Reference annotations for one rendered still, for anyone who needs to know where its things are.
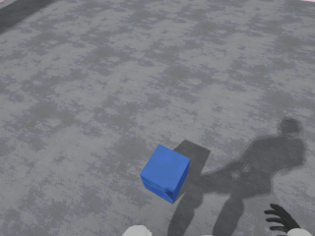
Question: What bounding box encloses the robot left thigh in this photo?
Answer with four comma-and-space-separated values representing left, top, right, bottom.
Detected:
122, 225, 153, 236

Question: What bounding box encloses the carton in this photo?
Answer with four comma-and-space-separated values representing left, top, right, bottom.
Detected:
140, 145, 190, 204

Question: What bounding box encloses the right robot hand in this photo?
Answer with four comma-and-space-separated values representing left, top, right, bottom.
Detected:
264, 204, 301, 236

